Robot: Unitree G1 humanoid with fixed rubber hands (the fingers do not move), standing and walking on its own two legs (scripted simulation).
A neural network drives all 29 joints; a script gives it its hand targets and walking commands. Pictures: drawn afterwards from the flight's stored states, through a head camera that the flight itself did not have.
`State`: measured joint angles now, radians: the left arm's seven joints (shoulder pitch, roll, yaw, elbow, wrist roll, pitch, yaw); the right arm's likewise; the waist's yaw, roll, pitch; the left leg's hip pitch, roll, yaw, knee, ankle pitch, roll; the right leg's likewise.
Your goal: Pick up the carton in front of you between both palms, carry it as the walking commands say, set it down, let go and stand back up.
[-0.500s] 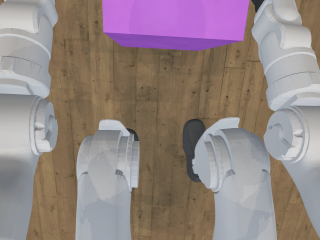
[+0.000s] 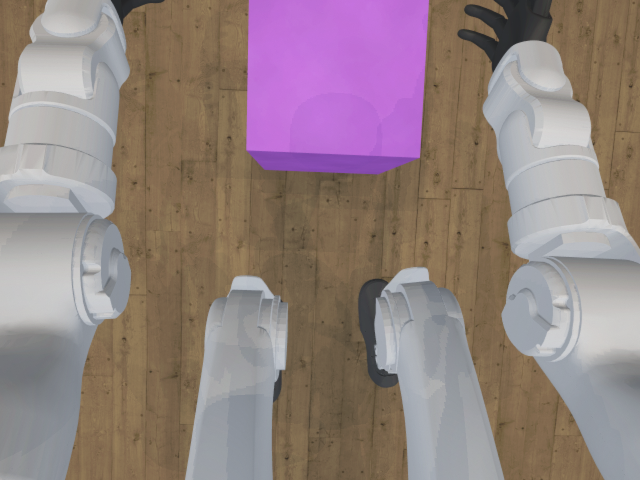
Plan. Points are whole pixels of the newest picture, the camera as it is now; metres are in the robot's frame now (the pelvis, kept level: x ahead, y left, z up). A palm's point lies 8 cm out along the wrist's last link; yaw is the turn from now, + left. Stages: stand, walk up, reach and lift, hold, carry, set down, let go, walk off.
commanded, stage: set down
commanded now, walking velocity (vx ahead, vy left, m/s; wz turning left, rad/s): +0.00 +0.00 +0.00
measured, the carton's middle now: (329, 97) +0.56 -0.01 -0.33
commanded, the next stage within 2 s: let go in 0.56 s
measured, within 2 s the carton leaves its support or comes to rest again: neither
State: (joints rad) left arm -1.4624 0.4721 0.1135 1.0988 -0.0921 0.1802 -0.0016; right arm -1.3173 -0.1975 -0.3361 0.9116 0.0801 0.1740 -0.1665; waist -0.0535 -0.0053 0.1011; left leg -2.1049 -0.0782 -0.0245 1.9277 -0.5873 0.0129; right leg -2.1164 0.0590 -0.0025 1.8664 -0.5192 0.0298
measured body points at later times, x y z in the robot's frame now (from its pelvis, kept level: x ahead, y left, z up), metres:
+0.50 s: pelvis +0.02 +0.00 +0.14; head +0.35 +0.02 +0.45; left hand +0.59 +0.21 +0.04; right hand +0.55 -0.19 +0.03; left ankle +0.09 +0.10 -0.42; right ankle +0.11 -0.12 -0.42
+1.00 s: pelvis +0.07 -0.01 +0.26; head +0.32 +0.00 +0.64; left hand +0.47 +0.22 +0.14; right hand +0.45 -0.22 +0.14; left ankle +0.08 +0.10 -0.42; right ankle +0.11 -0.12 -0.42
